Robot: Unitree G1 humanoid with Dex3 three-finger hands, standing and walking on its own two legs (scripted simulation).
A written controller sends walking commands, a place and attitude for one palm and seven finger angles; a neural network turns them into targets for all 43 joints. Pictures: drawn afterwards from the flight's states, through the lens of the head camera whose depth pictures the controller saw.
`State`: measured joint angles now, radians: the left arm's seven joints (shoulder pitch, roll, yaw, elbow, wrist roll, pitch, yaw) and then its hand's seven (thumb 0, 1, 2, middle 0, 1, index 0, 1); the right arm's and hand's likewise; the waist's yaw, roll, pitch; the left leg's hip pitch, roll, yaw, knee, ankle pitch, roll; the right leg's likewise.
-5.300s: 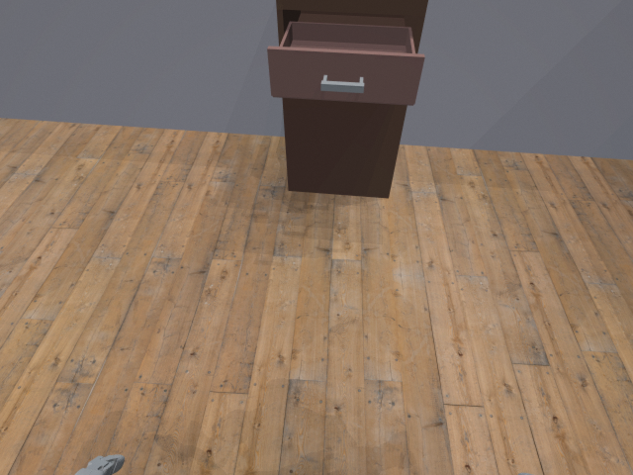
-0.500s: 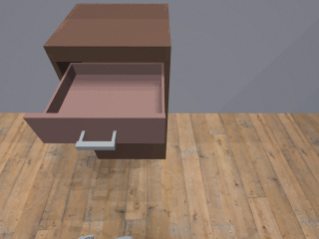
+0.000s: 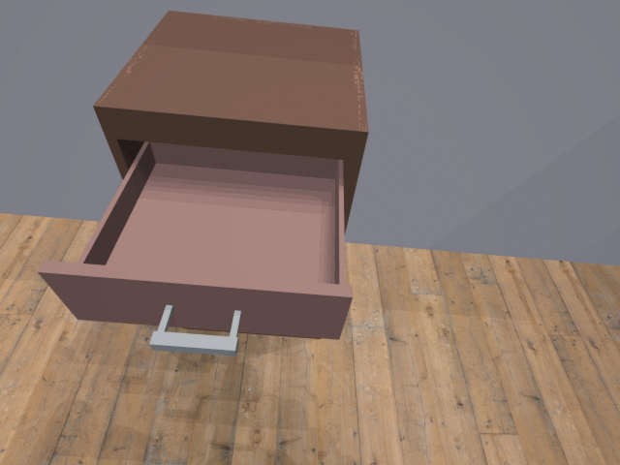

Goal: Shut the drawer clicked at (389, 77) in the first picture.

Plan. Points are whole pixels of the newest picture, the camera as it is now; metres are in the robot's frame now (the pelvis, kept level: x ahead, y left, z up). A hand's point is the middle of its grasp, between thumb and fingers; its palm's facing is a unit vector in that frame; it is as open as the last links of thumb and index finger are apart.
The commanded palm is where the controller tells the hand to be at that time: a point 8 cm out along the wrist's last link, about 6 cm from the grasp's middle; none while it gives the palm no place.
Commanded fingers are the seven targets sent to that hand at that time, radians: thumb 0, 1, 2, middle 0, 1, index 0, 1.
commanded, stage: come to a stop and stand still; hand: left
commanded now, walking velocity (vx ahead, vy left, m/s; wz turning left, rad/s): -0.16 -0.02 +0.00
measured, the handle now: (198, 329) +0.30 +0.19 -0.05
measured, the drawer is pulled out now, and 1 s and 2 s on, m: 0.30 0.30 0.30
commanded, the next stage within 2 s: look again from close up in 0.72 s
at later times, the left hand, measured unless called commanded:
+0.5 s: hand out of the picture +0.03 +0.16 -0.17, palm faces +0.08 -0.97 -0.24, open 7.3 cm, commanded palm none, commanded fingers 0.00 0.90 0.90 -0.20 -0.30 -0.20 -0.30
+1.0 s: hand out of the picture -0.06 +0.15 -0.18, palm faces +0.03 -0.97 -0.22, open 7.4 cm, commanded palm none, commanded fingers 0.00 0.90 0.90 -0.20 -0.30 -0.20 -0.30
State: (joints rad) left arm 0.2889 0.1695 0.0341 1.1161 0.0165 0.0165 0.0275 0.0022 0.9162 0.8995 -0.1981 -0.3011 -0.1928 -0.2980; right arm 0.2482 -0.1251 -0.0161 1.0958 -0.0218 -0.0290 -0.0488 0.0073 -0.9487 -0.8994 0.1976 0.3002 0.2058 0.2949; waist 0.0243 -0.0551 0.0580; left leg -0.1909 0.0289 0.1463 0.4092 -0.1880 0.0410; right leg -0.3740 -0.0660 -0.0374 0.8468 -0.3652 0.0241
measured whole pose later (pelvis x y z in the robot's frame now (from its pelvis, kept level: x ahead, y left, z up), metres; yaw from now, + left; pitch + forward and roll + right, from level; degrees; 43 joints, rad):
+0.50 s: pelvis -0.02 -0.03 -0.01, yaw +1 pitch -1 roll +1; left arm 0.19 0.17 0.04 1.04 0.03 0.01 0.04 0.00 0.92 0.90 -0.20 -0.30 -0.20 -0.30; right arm 0.21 -0.18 -0.05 1.06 -0.01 0.03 -0.02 0.01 -0.91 -0.90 0.19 0.30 0.20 0.29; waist 0.02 0.00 0.05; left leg -0.20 0.02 0.04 0.53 -0.33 -0.03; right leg -0.27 -0.06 -0.07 0.50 -0.21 0.00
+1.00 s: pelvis -0.02 -0.02 -0.01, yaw +0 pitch -1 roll +0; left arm 0.35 0.14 -0.02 1.13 0.02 0.00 0.03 0.00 0.91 0.90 -0.20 -0.30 -0.20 -0.30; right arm 0.32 -0.17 0.00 1.04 -0.02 -0.02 -0.02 0.01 -0.92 -0.90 0.20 0.30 0.20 0.29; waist 0.01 0.05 0.02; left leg -0.18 0.01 0.04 0.51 -0.31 0.00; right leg -0.28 -0.06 -0.05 0.52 -0.23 0.02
